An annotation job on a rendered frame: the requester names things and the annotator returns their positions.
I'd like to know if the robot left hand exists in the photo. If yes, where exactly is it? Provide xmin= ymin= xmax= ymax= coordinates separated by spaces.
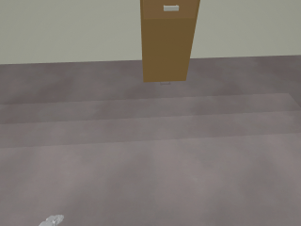
xmin=39 ymin=215 xmax=64 ymax=226

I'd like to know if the handle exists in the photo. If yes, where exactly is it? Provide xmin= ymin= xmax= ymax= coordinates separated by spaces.
xmin=164 ymin=5 xmax=179 ymax=11

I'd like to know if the drawer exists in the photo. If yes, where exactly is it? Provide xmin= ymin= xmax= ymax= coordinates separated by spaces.
xmin=143 ymin=0 xmax=198 ymax=19

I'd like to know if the cabinet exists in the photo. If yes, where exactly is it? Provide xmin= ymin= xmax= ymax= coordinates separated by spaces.
xmin=140 ymin=0 xmax=200 ymax=83

